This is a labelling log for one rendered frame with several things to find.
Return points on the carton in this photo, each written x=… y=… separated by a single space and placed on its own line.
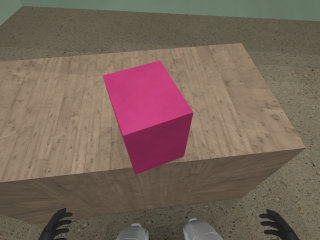
x=153 y=116

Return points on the left robot thigh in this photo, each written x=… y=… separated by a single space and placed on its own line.
x=133 y=233

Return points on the left robot shin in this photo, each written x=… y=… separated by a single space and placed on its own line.
x=136 y=224

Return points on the left robot hand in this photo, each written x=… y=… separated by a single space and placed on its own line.
x=49 y=232

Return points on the right robot hand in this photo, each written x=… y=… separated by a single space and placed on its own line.
x=284 y=231

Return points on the pedestal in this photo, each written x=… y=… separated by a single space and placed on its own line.
x=61 y=145

